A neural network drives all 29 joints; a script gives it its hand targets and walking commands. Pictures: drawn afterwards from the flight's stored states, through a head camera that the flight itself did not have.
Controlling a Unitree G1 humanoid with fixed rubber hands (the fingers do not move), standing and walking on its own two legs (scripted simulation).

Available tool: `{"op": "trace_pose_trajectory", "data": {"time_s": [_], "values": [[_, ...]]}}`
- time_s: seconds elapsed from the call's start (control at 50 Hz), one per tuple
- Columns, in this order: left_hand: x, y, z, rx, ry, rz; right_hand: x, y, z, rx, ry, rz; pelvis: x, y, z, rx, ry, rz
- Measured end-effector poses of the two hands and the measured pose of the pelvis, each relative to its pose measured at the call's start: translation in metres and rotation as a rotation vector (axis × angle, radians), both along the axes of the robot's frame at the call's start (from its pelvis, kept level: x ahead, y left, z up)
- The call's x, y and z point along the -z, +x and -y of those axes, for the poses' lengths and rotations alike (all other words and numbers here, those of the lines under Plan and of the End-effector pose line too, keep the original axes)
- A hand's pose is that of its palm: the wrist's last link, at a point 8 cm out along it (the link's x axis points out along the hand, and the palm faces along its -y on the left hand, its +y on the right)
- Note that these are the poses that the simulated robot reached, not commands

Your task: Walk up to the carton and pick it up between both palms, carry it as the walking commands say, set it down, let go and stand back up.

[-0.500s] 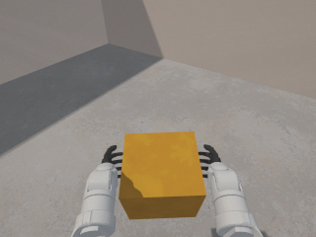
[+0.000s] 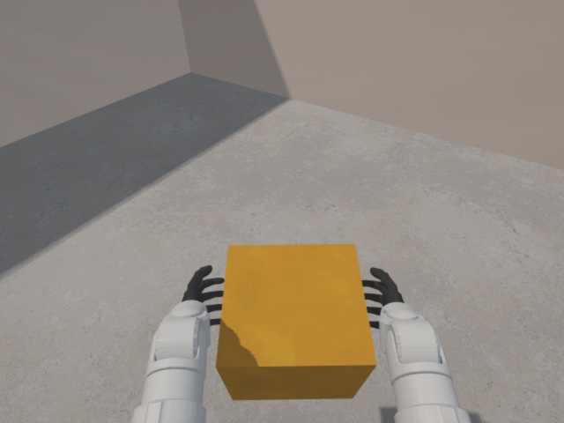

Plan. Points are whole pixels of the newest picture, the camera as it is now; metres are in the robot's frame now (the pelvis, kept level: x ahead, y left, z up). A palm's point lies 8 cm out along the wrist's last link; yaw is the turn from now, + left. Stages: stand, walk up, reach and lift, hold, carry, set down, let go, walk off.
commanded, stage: hold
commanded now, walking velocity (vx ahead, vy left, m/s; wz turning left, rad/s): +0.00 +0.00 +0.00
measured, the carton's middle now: (292, 324) +0.30 +0.00 -0.04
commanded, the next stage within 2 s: carry in 0.34 s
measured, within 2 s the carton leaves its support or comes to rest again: neither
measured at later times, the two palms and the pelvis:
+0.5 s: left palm (204, 309) +0.28 +0.13 +0.04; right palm (399, 316) +0.27 -0.15 +0.04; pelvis -0.02 +0.00 -0.02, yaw -5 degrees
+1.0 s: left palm (284, 265) +0.32 +0.01 +0.09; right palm (495, 333) +0.21 -0.24 +0.10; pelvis -0.06 +0.00 -0.01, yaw -23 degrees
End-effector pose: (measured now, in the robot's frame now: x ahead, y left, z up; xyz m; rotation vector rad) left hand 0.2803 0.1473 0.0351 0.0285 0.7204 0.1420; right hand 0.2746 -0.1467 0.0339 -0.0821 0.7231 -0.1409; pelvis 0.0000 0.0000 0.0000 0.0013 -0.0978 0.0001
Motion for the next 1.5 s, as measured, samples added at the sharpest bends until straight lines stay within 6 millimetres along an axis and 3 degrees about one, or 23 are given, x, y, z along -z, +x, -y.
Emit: {"op": "trace_pose_trajectory", "data": {"time_s": [0.32, 0.48, 0.62, 0.72, 0.88, 0.98, 1.06, 1.18, 1.3, 1.4, 1.5], "values": [[-0.003, -0.01, 0.0, -0.024, 0.011, 0.01, -0.002, -0.006, -0.002, -0.002, -0.004, 0.003, 0.002, -0.011, 0.001, -0.009, 0.0, 0.011], [-0.007, -0.002, 0.011, -0.051, 0.051, 0.069, -0.008, -0.008, 0.002, 0.044, -0.035, 0.062, 0.022, -0.021, 0.003, 0.066, 0.023, -0.089], [-0.031, 0.022, 0.061, 0.037, 0.041, 0.109, -0.021, -0.017, 0.044, 0.221, -0.007, 0.102, 0.038, -0.034, 0.017, 0.159, 0.018, -0.118], [-0.043, 0.033, 0.095, 0.104, 0.009, 0.058, -0.038, -0.031, 0.074, 0.34, 0.022, 0.054, 0.027, -0.046, 0.017, 0.184, 0.053, -0.161], [-0.054, 0.043, 0.12, 0.178, -0.08, 0.069, -0.063, -0.05, 0.09, 0.493, 0.015, 0.089, 0.022, -0.057, -0.001, 0.282, 0.057, -0.192], [-0.054, 0.043, 0.131, 0.222, -0.067, 0.017, -0.062, -0.064, 0.093, 0.555, 0.02, 0.046, 0.015, -0.057, -0.002, 0.379, 0.017, -0.176], [-0.055, 0.045, 0.151, 0.263, -0.063, 0.023, -0.062, -0.072, 0.108, 0.591, 0.019, 0.054, 0.015, -0.059, 0.007, 0.432, 0.004, -0.181], [-0.05, 0.044, 0.204, 0.337, -0.034, 0.038, -0.048, -0.091, 0.153, 0.654, 0.031, 0.064, 0.027, -0.066, 0.031, 0.508, 0.0, -0.189], [-0.033, 0.028, 0.255, 0.426, -0.006, -0.008, -0.03, -0.127, 0.19, 0.749, 0.054, 0.018, 0.025, -0.074, 0.029, 0.55, 0.057, -0.19], [-0.024, 0.019, 0.279, 0.504, -0.058, -0.009, -0.029, -0.157, 0.198, 0.852, 0.03, 0.036, 0.023, -0.074, 0.016, 0.629, 0.076, -0.198], [-0.019, 0.013, 0.287, 0.573, -0.118, 0.01, -0.031, -0.181, 0.19, 0.963, 0.023, 0.083, 0.029, -0.068, 0.003, 0.712, 0.071, -0.193]]}}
